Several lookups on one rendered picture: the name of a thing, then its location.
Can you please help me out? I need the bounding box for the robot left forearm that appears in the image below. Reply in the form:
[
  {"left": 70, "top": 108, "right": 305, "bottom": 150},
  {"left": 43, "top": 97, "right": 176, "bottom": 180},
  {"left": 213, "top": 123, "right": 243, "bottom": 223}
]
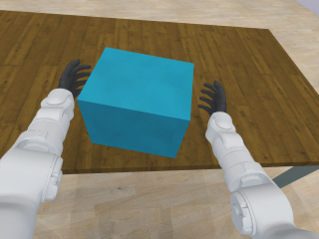
[{"left": 0, "top": 88, "right": 75, "bottom": 169}]

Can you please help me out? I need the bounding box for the right robot hand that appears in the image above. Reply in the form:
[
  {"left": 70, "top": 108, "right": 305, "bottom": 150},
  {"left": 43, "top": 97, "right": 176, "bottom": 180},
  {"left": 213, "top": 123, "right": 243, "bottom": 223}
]
[{"left": 198, "top": 81, "right": 227, "bottom": 116}]

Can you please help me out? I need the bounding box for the robot right forearm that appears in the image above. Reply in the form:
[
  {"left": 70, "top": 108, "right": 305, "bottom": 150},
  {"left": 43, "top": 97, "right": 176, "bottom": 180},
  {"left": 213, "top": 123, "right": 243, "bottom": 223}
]
[{"left": 205, "top": 112, "right": 294, "bottom": 222}]

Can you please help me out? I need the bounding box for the table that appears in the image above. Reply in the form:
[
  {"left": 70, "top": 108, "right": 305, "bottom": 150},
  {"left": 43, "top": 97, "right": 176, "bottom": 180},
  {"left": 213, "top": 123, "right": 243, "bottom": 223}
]
[{"left": 0, "top": 10, "right": 319, "bottom": 188}]

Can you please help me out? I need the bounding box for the robot right upper arm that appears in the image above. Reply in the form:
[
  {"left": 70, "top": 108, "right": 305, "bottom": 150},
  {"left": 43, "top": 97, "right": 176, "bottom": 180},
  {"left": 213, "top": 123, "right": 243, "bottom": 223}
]
[{"left": 230, "top": 183, "right": 319, "bottom": 239}]

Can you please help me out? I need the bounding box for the robot left upper arm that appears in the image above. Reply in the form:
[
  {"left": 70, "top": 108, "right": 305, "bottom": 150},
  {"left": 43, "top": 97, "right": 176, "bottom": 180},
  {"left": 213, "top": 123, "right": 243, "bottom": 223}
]
[{"left": 0, "top": 147, "right": 63, "bottom": 239}]

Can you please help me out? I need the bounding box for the left robot hand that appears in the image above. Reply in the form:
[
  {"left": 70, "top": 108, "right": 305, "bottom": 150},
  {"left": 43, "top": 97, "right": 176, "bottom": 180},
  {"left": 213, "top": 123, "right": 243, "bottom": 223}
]
[{"left": 57, "top": 59, "right": 92, "bottom": 100}]

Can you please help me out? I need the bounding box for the carton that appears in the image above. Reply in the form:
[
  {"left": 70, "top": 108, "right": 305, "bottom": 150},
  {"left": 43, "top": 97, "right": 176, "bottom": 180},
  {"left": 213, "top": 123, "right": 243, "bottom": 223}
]
[{"left": 77, "top": 47, "right": 194, "bottom": 158}]

